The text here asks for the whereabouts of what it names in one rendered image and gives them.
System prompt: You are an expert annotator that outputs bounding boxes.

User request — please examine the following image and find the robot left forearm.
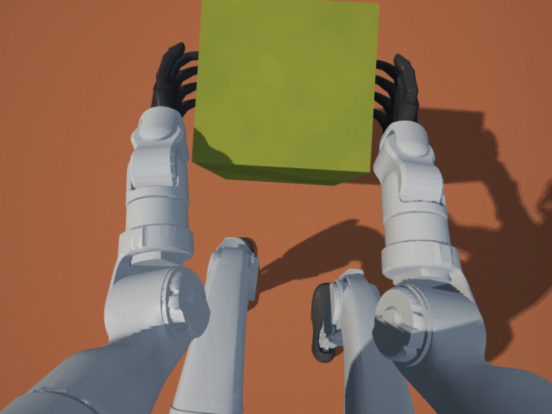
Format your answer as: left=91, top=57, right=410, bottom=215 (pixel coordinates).
left=104, top=106, right=194, bottom=334

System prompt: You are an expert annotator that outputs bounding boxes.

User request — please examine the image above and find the robot left hand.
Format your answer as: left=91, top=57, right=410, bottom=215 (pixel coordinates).
left=151, top=42, right=198, bottom=118

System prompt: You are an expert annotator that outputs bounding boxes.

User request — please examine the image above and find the robot right hand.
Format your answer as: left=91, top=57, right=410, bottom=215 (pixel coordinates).
left=373, top=53, right=419, bottom=134

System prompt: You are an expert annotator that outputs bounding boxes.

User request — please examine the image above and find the left robot foot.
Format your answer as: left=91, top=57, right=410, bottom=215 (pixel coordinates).
left=239, top=238, right=254, bottom=253

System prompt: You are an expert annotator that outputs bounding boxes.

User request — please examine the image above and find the carton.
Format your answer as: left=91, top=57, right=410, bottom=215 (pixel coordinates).
left=191, top=0, right=380, bottom=185

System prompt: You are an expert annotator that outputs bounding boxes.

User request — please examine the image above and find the robot right shin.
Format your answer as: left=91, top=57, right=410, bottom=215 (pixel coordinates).
left=319, top=269, right=380, bottom=348

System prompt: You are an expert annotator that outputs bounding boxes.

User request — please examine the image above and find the left robot upper arm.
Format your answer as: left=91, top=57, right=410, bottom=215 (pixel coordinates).
left=0, top=266, right=210, bottom=414

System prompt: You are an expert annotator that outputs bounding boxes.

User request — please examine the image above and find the right robot upper arm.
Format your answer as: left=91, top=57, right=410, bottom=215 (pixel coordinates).
left=372, top=284, right=552, bottom=414

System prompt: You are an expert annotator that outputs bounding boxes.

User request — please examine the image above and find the robot right forearm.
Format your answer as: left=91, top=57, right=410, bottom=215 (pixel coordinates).
left=373, top=121, right=478, bottom=308

